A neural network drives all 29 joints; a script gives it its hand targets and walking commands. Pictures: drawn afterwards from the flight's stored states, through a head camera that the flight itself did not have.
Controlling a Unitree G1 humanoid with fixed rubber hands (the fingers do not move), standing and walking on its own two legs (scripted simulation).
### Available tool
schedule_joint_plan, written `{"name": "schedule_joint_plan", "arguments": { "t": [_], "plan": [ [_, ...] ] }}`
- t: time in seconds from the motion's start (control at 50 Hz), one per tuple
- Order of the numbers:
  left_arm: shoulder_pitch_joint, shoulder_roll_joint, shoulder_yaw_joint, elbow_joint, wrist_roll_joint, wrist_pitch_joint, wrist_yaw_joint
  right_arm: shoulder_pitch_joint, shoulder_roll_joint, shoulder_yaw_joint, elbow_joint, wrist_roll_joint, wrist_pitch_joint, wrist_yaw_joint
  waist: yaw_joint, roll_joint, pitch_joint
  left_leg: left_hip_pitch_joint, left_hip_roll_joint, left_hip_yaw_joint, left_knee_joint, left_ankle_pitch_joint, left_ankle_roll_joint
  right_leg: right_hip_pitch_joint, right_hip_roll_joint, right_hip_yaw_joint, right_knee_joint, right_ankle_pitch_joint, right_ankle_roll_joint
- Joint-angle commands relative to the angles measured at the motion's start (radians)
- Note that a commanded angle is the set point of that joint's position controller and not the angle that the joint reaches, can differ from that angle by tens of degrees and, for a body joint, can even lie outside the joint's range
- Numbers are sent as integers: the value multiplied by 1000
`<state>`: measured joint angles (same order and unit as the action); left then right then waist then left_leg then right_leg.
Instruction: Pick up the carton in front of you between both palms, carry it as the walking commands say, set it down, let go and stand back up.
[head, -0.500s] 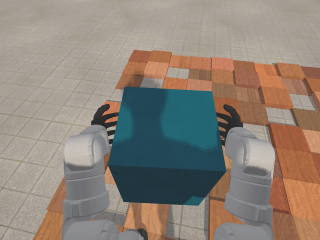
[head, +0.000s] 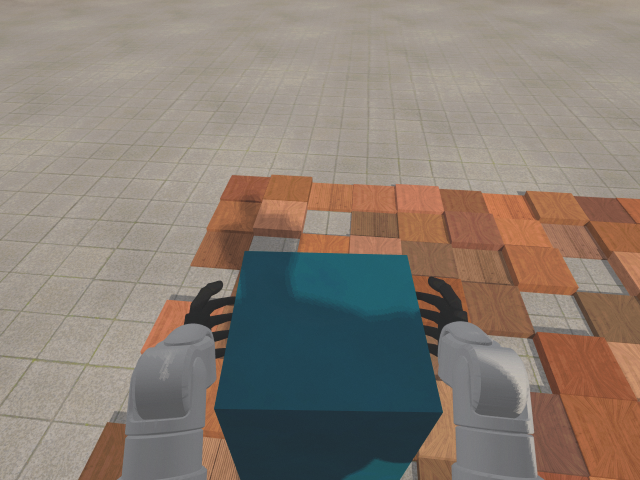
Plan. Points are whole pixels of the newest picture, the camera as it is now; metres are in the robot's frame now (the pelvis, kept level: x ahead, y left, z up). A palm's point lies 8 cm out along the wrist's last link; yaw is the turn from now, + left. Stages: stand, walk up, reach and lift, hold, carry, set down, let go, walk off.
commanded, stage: carry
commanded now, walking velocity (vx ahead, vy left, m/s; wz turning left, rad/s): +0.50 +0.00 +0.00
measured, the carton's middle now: (322, 372) +0.26 +0.00 +0.00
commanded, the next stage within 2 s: none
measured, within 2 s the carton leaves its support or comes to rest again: neither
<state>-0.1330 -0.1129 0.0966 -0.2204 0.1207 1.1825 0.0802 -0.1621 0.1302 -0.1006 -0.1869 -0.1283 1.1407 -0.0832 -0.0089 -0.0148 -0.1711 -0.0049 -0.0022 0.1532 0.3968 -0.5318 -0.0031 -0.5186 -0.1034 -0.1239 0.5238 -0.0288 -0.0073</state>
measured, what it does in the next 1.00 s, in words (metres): walks ahead: right foot 0.03 m lower, then left foot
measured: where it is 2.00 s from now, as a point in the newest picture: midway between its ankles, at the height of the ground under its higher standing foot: (320, 260)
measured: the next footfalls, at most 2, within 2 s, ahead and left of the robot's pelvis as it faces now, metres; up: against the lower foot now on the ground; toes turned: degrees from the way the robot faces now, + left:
right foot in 0.06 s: +0.19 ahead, -0.11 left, -0.03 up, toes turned -9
left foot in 0.56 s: +0.56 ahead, +0.04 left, -0.02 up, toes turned +7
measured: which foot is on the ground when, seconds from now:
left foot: down 0.00-0.04, up 0.06-0.54, down 0.56-1.00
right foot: up 0.00-0.04, down 0.06-0.58, up 0.60-0.94, down 0.96-1.00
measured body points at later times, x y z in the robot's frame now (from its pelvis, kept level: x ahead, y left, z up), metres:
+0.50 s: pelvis +0.30 -0.03 -0.03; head +0.33 -0.05 +0.42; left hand +0.69 +0.11 +0.09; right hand +0.70 -0.20 +0.09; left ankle +0.49 +0.07 -0.71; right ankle +0.15 -0.10 -0.75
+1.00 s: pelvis +0.64 -0.05 +0.00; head +0.67 -0.05 +0.45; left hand +1.02 +0.08 +0.12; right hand +1.01 -0.22 +0.13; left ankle +0.52 +0.04 -0.74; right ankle +0.74 -0.18 -0.71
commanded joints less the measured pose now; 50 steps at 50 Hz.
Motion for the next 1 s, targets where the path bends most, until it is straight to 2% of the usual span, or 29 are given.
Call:
{"name": "schedule_joint_plan", "arguments": {
  "t": [0.0,0.02,0.04,0.06,0.08,0.1,0.14,0.2,0.26,0.32,0.38,0.44,0.48,0.5,0.52,0.54,0.56,0.58,0.6,0.62,0.64,0.68,0.76,0.82,0.86,0.9,0.92,0.96,0.98],
  "plan": [
    [-735,-778,-671,-22,-430,-33,-216,-667,765,668,-12,404,11,219,36,123,-77,-102,201,-54,115,581,91,237,71,-94,-35,-109,-21],
    [-756,-747,-639,25,-429,-31,-208,-691,733,651,21,399,19,206,69,25,-162,-176,150,8,351,584,58,442,79,-95,-25,-172,-10],
    [-765,-713,-605,81,-424,-25,-200,-744,703,630,52,398,26,192,101,-124,-201,-339,100,20,625,402,21,569,-72,137,-95,-348,-9],
    [-806,-671,-571,120,-428,-20,-190,-797,702,615,93,406,34,181,61,-244,-196,-538,-8,-44,783,16,-7,627,-233,489,-219,-376,-53],
    [-936,-663,-558,99,-445,-31,-182,-877,712,596,100,415,37,171,60,-318,-207,-753,-41,-101,939,-2,2,720,-297,687,-272,-378,-170],
    [-1008,-696,-562,116,-472,-26,-176,-953,729,587,131,430,42,160,53,-260,-205,-794,26,-145,1031,46,31,686,-286,640,-250,-341,-188],
    [-1145,-765,-541,149,-512,-30,-170,-1049,779,552,201,455,42,147,49,-86,-207,-785,84,-160,1039,153,48,557,-224,448,-201,-281,-164],
    [-1288,-831,-500,212,-530,-36,-163,-1141,840,491,302,460,40,137,37,-106,-231,-797,98,-139,978,214,43,510,-188,325,-210,-231,-151],
    [-1347,-872,-445,301,-515,-38,-160,-1210,892,448,375,463,34,133,39,-95,-237,-887,107,-114,921,246,27,563,-171,254,-181,-20,-173],
    [-1375,-905,-408,351,-497,-37,-158,-1266,941,418,426,471,31,140,63,-84,-235,-981,101,-79,841,296,22,664,-133,193,-133,190,-187],
    [-1399,-932,-390,352,-489,-32,-160,-1298,975,400,437,477,34,147,86,-89,-191,-954,78,-42,609,364,31,680,-80,146,-128,271,-194],
    [-1399,-963,-398,325,-495,-18,-165,-1285,990,388,418,467,48,150,82,-114,-167,-774,35,26,299,518,60,684,-67,92,-154,445,-166],
    [-1377,-988,-410,295,-497,-10,-168,-1254,1000,388,397,463,60,156,42,-136,-193,-561,-30,77,147,567,83,686,-65,43,-105,720,-118],
    [-1360,-997,-420,276,-492,-8,-168,-1237,1001,392,386,464,62,160,-1,-154,-249,-403,-50,83,103,578,82,689,-74,25,-16,819,-87],
    [-1360,-1001,-433,252,-488,-6,-168,-1213,1008,400,377,465,60,165,-53,-122,-323,-185,-53,88,21,614,74,646,-53,-34,177,778,-44],
    [-1364,-997,-444,238,-482,-6,-167,-1209,1022,408,354,467,57,173,-65,-28,-397,79,63,-60,59,610,81,443,-30,1,379,452,-20],
    [-1342,-1034,-458,221,-491,4,-168,-1203,995,419,342,463,48,176,-40,245,-562,435,396,-596,103,713,288,64,102,65,690,-146,28],
    [-1337,-1005,-468,204,-482,5,-166,-1174,1029,441,340,471,45,181,-55,292,-582,444,379,-709,9,683,315,-36,174,147,836,-441,6],
    [-1349,-1029,-490,174,-479,-2,-161,-1187,1030,451,274,484,40,187,-46,234,-518,412,356,-623,2,670,289,-124,139,183,874,-430,-12],
    [-1345,-1041,-506,138,-478,-11,-156,-1222,1055,488,211,503,35,192,-42,107,-463,354,346,-527,13,717,253,-156,94,185,825,-395,-19],
    [-1350,-1049,-522,103,-484,-17,-150,-1252,1066,519,147,523,29,194,-40,69,-426,294,324,-456,4,767,228,-165,71,169,755,-365,-19],
    [-1313,-1050,-554,56,-485,-25,-136,-1261,1053,554,55,545,23,193,-36,74,-437,261,300,-379,-27,755,199,-142,45,160,663,-336,-5],
    [-1202,-994,-610,7,-446,-40,-120,-1173,971,594,-10,534,20,194,-45,118,-443,289,283,-271,-30,821,211,-182,42,96,505,-332,24],
    [-1184,-936,-637,1,-437,-33,-119,-1127,904,610,-1,521,33,203,-60,156,-402,303,249,-210,1,882,202,-236,51,55,428,-268,16],
    [-1181,-902,-637,33,-432,-19,-125,-1100,867,603,49,508,45,211,-65,168,-339,286,235,-198,-2,851,200,-252,60,42,330,-244,10],
    [-1178,-876,-616,92,-425,-5,-135,-1085,850,590,114,495,56,219,-61,169,-272,179,221,-154,-15,842,177,-137,90,-10,174,-229,-3],
    [-1182,-869,-601,124,-422,1,-141,-1089,844,580,143,492,59,223,-47,196,-262,141,211,-130,16,895,155,-70,120,-55,128,-207,-21],
    [-1197,-871,-571,190,-422,9,-153,-1104,852,561,203,494,66,228,12,159,-294,-13,170,-30,213,1019,88,240,155,-89,2,-55,-65],
    [-1189,-866,-548,224,-417,4,-153,-1177,854,556,196,505,71,231,63,91,-358,-192,110,5,375,926,32,482,91,79,6,-94,-132]
  ]
}}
